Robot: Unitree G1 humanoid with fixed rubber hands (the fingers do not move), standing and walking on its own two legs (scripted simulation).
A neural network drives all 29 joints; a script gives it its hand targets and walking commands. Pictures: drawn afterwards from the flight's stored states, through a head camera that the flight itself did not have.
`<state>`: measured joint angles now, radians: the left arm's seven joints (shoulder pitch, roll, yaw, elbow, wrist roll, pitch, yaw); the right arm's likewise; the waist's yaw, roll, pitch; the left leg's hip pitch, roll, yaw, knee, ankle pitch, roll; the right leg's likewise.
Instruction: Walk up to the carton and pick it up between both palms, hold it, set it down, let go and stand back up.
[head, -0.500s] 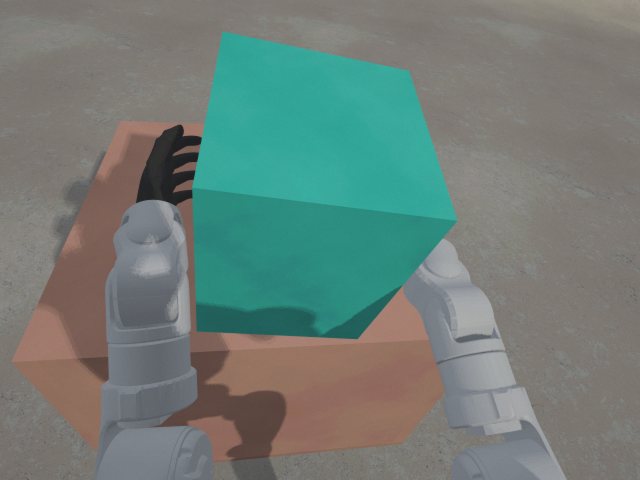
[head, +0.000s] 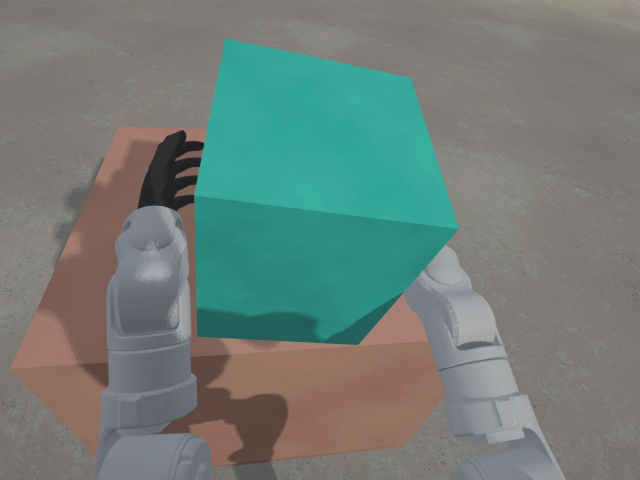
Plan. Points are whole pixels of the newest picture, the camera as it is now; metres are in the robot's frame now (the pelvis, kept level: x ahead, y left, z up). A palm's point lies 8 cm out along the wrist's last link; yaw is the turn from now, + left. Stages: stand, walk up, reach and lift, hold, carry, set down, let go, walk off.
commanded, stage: hold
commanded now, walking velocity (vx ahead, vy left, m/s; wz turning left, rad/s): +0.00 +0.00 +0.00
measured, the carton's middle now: (300, 211) +0.36 +0.00 +0.18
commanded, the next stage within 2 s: none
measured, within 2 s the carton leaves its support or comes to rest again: neither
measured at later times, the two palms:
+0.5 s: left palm (159, 211) +0.35 +0.15 +0.19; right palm (418, 240) +0.34 -0.14 +0.16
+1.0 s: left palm (162, 208) +0.35 +0.15 +0.19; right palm (416, 241) +0.34 -0.14 +0.15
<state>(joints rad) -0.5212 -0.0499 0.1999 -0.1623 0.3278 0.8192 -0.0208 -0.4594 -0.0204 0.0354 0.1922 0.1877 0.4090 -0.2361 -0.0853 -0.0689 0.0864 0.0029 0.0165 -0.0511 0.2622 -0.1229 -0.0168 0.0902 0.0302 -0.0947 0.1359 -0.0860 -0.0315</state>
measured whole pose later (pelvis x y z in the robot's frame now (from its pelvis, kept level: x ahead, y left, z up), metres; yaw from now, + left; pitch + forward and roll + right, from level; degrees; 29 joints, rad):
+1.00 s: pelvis +0.00 +0.00 +0.00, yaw +0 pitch -8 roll -1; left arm -0.55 -0.05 0.20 -0.12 0.33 0.79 -0.01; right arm -0.48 -0.01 0.01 0.24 0.15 0.37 -0.21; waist -0.08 -0.08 0.10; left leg -0.02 0.02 -0.04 0.27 -0.12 -0.01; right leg 0.07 0.03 -0.10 0.14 -0.08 -0.03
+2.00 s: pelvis +0.00 +0.00 +0.00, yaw +0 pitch -7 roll -1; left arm -0.53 -0.05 0.20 -0.13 0.33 0.79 -0.02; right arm -0.46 0.00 0.01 0.24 0.15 0.36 -0.21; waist -0.08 -0.08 0.10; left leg -0.02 0.02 -0.04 0.26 -0.12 -0.01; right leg 0.06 0.03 -0.10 0.14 -0.08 -0.03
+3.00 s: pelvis -0.01 +0.00 +0.00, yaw +0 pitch -7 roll -1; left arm -0.54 -0.05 0.20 -0.13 0.34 0.81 -0.02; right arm -0.48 0.00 0.00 0.25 0.15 0.37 -0.21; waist -0.08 -0.08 0.10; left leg -0.02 0.02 -0.04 0.26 -0.11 -0.01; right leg 0.06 0.03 -0.10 0.14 -0.08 -0.03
